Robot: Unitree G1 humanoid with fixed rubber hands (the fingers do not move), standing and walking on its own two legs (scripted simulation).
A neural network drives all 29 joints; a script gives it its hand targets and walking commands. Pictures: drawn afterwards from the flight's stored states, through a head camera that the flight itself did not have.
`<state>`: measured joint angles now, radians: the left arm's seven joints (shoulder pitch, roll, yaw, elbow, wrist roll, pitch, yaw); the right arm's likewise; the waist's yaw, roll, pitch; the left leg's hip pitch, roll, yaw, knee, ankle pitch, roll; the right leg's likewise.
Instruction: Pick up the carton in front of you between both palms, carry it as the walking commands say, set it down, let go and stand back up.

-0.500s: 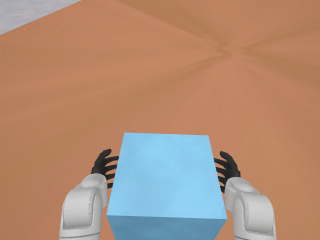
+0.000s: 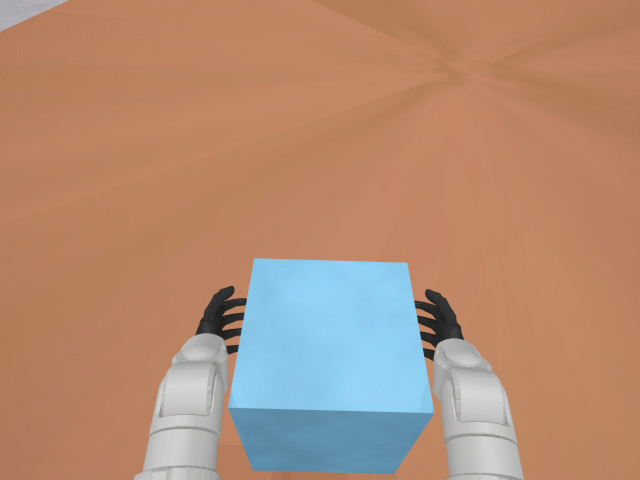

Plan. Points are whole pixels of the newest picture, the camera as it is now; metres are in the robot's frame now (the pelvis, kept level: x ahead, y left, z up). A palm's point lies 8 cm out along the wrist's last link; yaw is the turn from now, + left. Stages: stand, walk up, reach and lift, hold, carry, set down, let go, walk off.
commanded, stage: carry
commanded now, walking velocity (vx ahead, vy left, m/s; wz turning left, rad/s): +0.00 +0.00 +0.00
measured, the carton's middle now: (327, 370) +0.30 +0.00 -0.05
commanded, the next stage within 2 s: none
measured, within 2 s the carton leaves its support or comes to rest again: neither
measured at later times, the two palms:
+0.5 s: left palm (241, 283) +0.38 +0.12 +0.04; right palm (454, 290) +0.38 -0.18 +0.04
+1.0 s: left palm (242, 195) +0.60 +0.16 +0.02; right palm (406, 198) +0.59 -0.14 +0.02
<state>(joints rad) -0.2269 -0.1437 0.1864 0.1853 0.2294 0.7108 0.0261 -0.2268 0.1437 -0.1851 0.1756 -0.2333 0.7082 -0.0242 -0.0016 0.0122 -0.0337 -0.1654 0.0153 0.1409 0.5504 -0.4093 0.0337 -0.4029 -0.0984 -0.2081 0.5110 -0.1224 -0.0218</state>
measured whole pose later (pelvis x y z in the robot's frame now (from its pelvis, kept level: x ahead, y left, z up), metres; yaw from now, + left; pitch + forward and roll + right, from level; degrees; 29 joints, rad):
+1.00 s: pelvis +0.30 +0.02 +0.01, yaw -3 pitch +4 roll +0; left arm -0.19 -0.14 0.17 0.10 0.22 0.72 0.03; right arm -0.21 0.14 -0.16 0.14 -0.21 0.69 -0.02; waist 0.00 -0.03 0.01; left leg -0.33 0.05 0.24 0.40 -0.14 0.06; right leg -0.38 -0.06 -0.08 0.93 -0.48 0.01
